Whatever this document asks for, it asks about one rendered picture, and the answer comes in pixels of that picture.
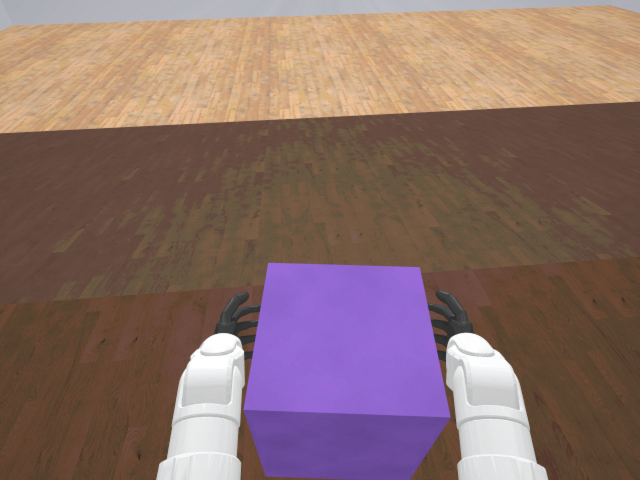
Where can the right robot forearm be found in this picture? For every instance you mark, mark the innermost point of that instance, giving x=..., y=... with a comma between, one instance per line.
x=493, y=426

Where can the left robot forearm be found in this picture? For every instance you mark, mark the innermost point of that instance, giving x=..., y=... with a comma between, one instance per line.
x=204, y=436

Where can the right robot hand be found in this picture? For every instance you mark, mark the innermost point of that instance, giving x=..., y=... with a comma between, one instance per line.
x=457, y=319

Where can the left robot hand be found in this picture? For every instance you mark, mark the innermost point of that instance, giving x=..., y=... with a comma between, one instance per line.
x=231, y=314

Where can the carton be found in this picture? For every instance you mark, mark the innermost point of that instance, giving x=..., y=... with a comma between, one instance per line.
x=345, y=380

